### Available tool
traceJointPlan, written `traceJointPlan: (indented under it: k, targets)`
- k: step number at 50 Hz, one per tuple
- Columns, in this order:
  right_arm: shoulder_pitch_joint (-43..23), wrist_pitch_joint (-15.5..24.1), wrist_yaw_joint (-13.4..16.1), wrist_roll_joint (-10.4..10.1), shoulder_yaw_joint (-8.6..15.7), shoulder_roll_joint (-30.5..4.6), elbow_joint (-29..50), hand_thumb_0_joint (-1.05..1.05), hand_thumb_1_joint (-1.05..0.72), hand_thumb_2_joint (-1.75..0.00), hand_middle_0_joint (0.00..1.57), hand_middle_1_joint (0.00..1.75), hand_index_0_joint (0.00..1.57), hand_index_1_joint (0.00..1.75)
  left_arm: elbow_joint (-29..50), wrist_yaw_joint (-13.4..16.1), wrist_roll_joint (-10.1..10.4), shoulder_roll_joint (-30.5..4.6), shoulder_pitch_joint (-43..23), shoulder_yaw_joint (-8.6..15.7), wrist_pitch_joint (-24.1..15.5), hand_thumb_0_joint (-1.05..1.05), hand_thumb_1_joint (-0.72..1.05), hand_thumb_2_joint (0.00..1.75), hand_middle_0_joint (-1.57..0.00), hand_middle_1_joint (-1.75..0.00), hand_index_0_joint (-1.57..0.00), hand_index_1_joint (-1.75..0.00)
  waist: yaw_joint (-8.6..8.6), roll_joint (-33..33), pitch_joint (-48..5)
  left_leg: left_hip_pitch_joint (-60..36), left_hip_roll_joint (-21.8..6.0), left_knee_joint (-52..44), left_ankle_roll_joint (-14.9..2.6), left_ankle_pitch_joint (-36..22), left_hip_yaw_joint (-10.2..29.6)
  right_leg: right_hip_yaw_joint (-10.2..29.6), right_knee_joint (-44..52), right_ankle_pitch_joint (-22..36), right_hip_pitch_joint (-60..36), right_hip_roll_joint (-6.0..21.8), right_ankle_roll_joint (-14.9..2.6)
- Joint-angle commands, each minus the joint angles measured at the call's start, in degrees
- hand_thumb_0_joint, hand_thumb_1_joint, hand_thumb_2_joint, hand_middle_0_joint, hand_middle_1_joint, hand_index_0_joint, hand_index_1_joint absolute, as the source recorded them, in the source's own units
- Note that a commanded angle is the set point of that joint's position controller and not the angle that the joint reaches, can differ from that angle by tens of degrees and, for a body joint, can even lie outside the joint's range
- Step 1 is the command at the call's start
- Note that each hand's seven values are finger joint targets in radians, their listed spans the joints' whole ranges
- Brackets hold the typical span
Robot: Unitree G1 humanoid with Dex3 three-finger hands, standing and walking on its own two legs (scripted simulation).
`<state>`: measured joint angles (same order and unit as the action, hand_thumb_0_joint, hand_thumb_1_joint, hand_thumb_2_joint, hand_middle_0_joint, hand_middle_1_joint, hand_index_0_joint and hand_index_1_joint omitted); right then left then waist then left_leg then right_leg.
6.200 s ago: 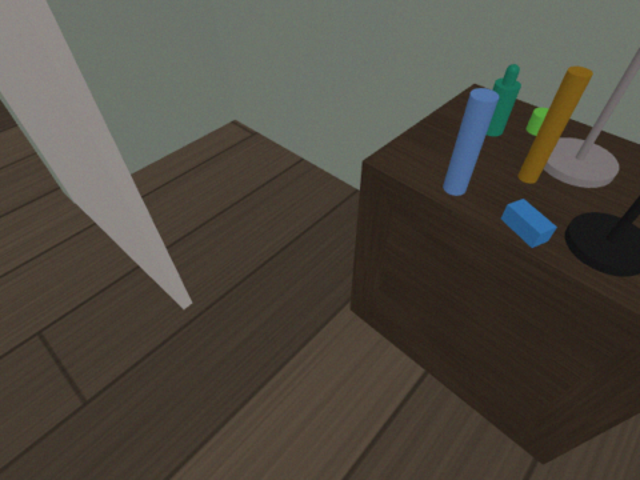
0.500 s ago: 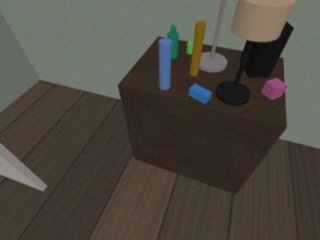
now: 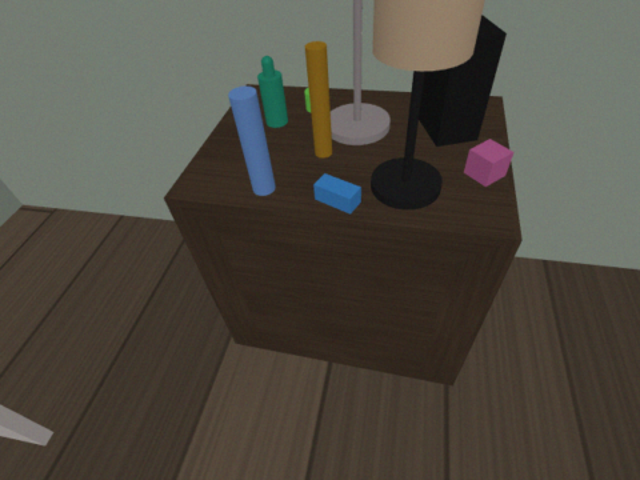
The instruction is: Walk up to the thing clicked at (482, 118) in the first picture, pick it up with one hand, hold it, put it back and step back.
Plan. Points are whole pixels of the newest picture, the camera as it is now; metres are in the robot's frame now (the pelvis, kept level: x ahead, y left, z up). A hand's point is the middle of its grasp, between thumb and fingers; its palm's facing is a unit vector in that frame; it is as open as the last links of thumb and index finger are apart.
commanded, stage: walk up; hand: left
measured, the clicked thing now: (254, 145) +0.70 +0.15 +0.04
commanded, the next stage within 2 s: none
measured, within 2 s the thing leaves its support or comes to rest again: neither
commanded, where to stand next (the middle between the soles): +0.29 +0.03 m, yaw -13 degrees
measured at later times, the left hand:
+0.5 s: hand (135, 397) +0.28 +0.33 -0.13, palm faces -0.20 -0.90 -0.39, open 7.4 cm
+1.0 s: hand (198, 311) +0.44 +0.26 -0.15, palm faces -0.28 -0.90 -0.34, open 7.4 cm
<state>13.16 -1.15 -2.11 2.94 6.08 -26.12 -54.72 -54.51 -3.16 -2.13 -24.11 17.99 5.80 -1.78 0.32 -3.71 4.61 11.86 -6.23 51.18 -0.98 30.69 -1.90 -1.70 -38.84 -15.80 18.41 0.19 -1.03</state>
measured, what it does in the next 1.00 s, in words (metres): walks ahead: left foot, then right foot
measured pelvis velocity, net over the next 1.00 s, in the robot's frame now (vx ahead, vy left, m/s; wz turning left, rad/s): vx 0.25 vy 0.06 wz -0.26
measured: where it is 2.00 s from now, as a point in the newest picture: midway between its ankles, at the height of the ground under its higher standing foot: outside the picture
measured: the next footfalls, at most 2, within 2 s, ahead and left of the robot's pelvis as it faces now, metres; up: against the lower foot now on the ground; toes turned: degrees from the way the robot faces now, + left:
left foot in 0.34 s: +0.32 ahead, +0.18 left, +0.00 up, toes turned -12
right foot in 0.74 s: +0.29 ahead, -0.08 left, +0.00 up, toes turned -14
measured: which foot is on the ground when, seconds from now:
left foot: up 0.00-0.32, down 0.34-1.00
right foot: down 0.00-0.38, up 0.40-0.72, down 0.74-1.00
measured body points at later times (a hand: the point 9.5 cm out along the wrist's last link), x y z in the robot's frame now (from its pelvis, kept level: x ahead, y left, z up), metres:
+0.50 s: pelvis +0.18 +0.06 +0.01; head +0.20 +0.07 +0.46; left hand +0.29 +0.37 -0.11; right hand +0.19 -0.27 -0.08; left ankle +0.24 +0.16 -0.72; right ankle +0.13 -0.08 -0.65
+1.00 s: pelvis +0.25 +0.06 -0.01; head +0.29 +0.06 +0.44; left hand +0.46 +0.31 -0.12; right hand +0.25 -0.26 -0.12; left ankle +0.28 +0.19 -0.72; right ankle +0.29 -0.07 -0.71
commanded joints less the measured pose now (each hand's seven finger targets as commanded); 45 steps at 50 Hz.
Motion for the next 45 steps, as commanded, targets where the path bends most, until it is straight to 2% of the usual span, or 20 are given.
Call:
traceJointPlan:
  k: [1,3,5,10,13,16,17,18,19,20,23,26,28,30,32,35,36,37,38,45]
  targets:
    - [-2.33,2.23,-0.24,-1.88,1.1,-10.23,7.1,0.0,-0.9,-0.9,0.2,0.3,0.2,0.3,5.86,1.92,1.51,-17.06,0.6,3.35,-2.25,0.0,0.9,0.9,-0.2,-0.3,-0.2,-0.3,1.17,8.24,5.08,24.75,-0.88,14.0,-0.17,-6.7,5.99,36.19,30.63,-28.42,-8.91,16.74,-11.97]
    - [2.73,2.16,-0.33,-1.62,0.88,-9.5,5.32,0.0,-0.9,-0.9,0.2,0.3,0.2,0.3,6.21,2.25,1.73,-15.1,0.82,2.69,-2.72,0.0,0.9,0.9,-0.2,-0.3,-0.2,-0.3,-0.24,10.29,1.75,19.27,-1.72,9.73,0.26,-10.15,6.28,27.06,27.28,-16.87,-7.68,13.25,-9.71]
    - [3.24,1.92,-1.08,-1.08,1.04,-9.35,6.21,0.0,-0.9,-0.9,0.2,0.3,0.2,0.3,7.4,2.2,1.68,-14.43,0.99,2.35,-3.17,0.0,0.9,0.9,-0.2,-0.3,-0.2,-0.3,-0.18,10.6,1.87,17.52,-1.23,4.63,1.08,-10.6,5.27,22.5,26.4,-13.81,-5.55,11.74,-10.41]
    - [-2.36,2.63,-1.95,0.0,1.35,-9.2,11.07,0.0,-0.9,-0.9,0.2,0.3,0.2,0.3,8.78,2.37,1.54,-15.88,5.3,2.85,-3.82,0.0,0.9,0.9,-0.2,-0.3,-0.2,-0.3,2.53,7.77,1.84,18.96,-0.62,-5.47,1.5,-12.81,3.37,21.53,23.37,-12.4,-6.61,12.07,-11.35]
    - [-2.12,3.54,-2.12,-0.25,1.68,-8.89,12.27,0.0,-0.9,-0.9,0.2,0.3,0.2,0.3,10.25,2.51,1.37,-16.41,3.57,2.63,-4.07,0.0,0.9,0.9,-0.2,-0.3,-0.2,-0.3,1.41,9.65,1.7,13.87,-0.13,-9.83,1.17,-14.8,2.2,19.83,20.31,-5.75,-3.39,12.12,-10.63]
    - [6.15,4.39,-1.71,-0.59,2.63,-9.03,10.93,0.0,-0.9,-0.9,0.2,0.3,0.2,0.3,11.33,2.74,1.22,-15.09,-0.41,1.52,-3.72,0.0,0.9,0.9,-0.2,-0.3,-0.2,-0.3,-4.67,8.59,-0.9,-2.74,2.74,-17.09,0.06,-16.88,-1.75,13.88,10.07,3.8,4.54,9.3,-7.64]
    - [12.01,4.88,-1.15,-0.49,3.63,-11.07,9.2,0.0,-0.9,-0.9,0.2,0.3,0.2,0.3,11.51,2.83,1.03,-12.08,0.8,0.48,-3.61,0.0,0.9,0.9,-0.2,-0.3,-0.2,-0.3,-7.45,1.65,-4.52,-11.72,3.82,-20.55,-1.03,-13.95,-0.75,10.13,-3.26,9.93,7.2,5.3,-5.92]
    - [16.29,5.47,-0.45,-0.04,4.83,-15.51,9.14,0.0,-0.9,-0.9,0.2,0.3,0.2,0.3,11.79,2.93,1.77,-7.1,4.89,-0.94,-3.72,0.0,0.9,0.9,-0.2,-0.3,-0.2,-0.3,-8.46,-12.45,-7.7,-17.88,-7.02,-30.19,-4.78,-1.17,17.36,4.47,-22.14,6.73,14.46,-1.93,-2.82]
    - [14.04,5.54,-0.37,-1.28,5.06,-18.0,10.76,0.0,-0.9,-0.9,0.2,0.3,0.2,0.3,11.28,3.47,2.25,-9.04,5.99,-0.57,-3.57,0.0,0.9,0.9,-0.2,-0.3,-0.2,-0.3,-6.38,-13.83,-5.65,-15.29,-18.87,-39.27,-10.5,2.82,39.28,4.26,-29.49,-14.6,22.33,-6.37,-1.34]
    - [9.94,5.18,-0.46,-2.58,4.95,-17.65,11.33,0.0,-0.9,-0.9,0.2,0.3,0.2,0.3,10.23,4.03,1.56,-13.62,4.5,-0.05,-3.36,0.0,0.9,0.9,-0.2,-0.3,-0.2,-0.3,-4.08,-5.66,-2.1,-5.8,-20.08,-39.24,-13.25,4.46,39.09,8.69,-33.85,-14.6,19.77,-1.85,-2.05]
    - [5.44,5.47,-0.02,-2.45,2.56,-12.4,12.71,0.0,-0.9,-0.9,0.2,0.3,0.2,0.3,7.66,2.7,2.55,-12.68,6.71,0.3,-3.02,0.0,0.9,0.9,-0.2,-0.3,-0.2,-0.3,-1.11,-4.39,1.63,-0.75,-11.56,-37.09,-9.76,-6.5,17.69,7.76,-26.88,-4.99,15.92,2.38,-1.62]
    - [6.23,5.94,0.57,-2.07,1.55,-11.3,12.39,0.0,-0.9,-0.9,0.2,0.3,0.2,0.3,7.64,1.92,2.16,-9.69,4.72,-0.26,-2.1,0.0,0.9,0.9,-0.2,-0.3,-0.2,-0.3,-1.29,-4.95,0.95,-0.08,-9.04,-34.57,-9.87,-25.73,7.89,6.22,-17.66,-3.35,11.43,1.01,0.25]
    - [6.74,5.75,1.2,-1.97,0.98,-10.85,12.43,0.0,-0.9,-0.9,0.2,0.3,0.2,0.3,9.17,2.18,1.88,-7.96,1.61,-0.77,-1.7,0.0,0.9,0.9,-0.2,-0.3,-0.2,-0.3,-1.49,-5.4,0.3,-1.82,-10.82,-30.13,-11.54,-43.28,4.62,4.64,-11.26,-4.26,9.76,1.37,0.65]
    - [6.27,5.34,1.59,-2.06,0.41,-10.3,12.93,0.0,-0.9,-0.9,0.2,0.3,0.2,0.3,9.53,2.59,1.64,-7.27,-0.29,-0.92,-1.28,0.0,0.9,0.9,-0.2,-0.3,-0.2,-0.3,-1.2,-3.87,-1.94,-0.47,-10.78,-25.92,-10.58,-56.04,1.27,1.47,-7.24,-0.32,4.78,0.7,-0.19]
    - [5.82,4.51,1.99,-2.62,0.58,-10.55,12.92,0.0,-0.9,-0.9,0.2,0.3,0.2,0.3,9.64,2.86,1.71,-6.89,-1.57,-0.88,-0.7,0.0,0.9,0.9,-0.2,-0.3,-0.2,-0.3,-1.38,-4.33,-4.14,-0.84,-10.37,-22.46,-9.04,-54.46,1.41,-0.07,-3.24,1.95,1.58,-0.77,-1.0]
    - [2.32,3.26,2.15,-3.46,-0.43,-8.7,13.6,0.0,-0.9,-0.9,0.2,0.3,0.2,0.3,8.69,3.29,1.45,-8.84,0.29,-0.09,-0.92,0.0,0.9,0.9,-0.2,-0.3,-0.2,-0.3,1.66,-0.44,-6.95,3.84,-6.64,-11.74,-5.29,-41.36,-1.07,1.27,8.05,11.7,-9.08,-1.24,-2.99]
    - [4.79,3.17,2.16,-3.8,-1.35,-6.09,13.57,0.0,-0.9,-0.9,0.2,0.3,0.2,0.3,8.9,3.55,1.1,-13.01,0.44,1.17,-1.32,0.0,0.9,0.9,-0.2,-0.3,-0.2,-0.3,1.93,8.99,-8.44,9.5,-2.86,-2.58,-2.59,-31.08,-2.9,12.07,10.87,20.24,-14.05,5.02,-5.18]
    - [7.4,2.74,2.23,-3.97,-2.57,-3.47,13.5,0.0,-0.9,-0.9,0.2,0.3,0.2,0.3,10.11,3.87,1.18,-15.29,0.11,1.48,-1.68,0.0,0.9,0.9,-0.2,-0.3,-0.2,-0.3,1.16,16.17,-10.99,15.55,3.7,5.72,-0.43,-1.13,-2.54,31.07,14.8,28.43,-17.54,18.39,-10.91]
    - [6.62,1.31,3.17,-3.84,-1.34,-6.99,12.13,0.0,-0.9,-0.9,0.2,0.3,0.2,0.3,10.61,3.92,1.87,-14.98,-2.54,0.77,-1.42,0.0,0.9,0.9,-0.2,-0.3,-0.2,-0.3,0.79,11.36,-10.48,12.15,2.95,8.94,-0.3,8.04,3.07,31.27,12.95,27.84,-11.55,20.19,-16.99]
    - [7.95,2.46,3.53,-3.07,-1.19,-6.91,4.97,0.0,-0.9,-0.9,0.2,0.3,0.2,0.3,10.31,4.34,1.25,-11.75,-10.87,-0.61,0.61,0.0,0.9,0.9,-0.2,-0.3,-0.2,-0.3,-2.02,12.57,-9.25,2.06,4.72,-12.85,-0.14,-7.59,-0.12,15.58,5.35,26.19,-1.79,10.09,-10.36]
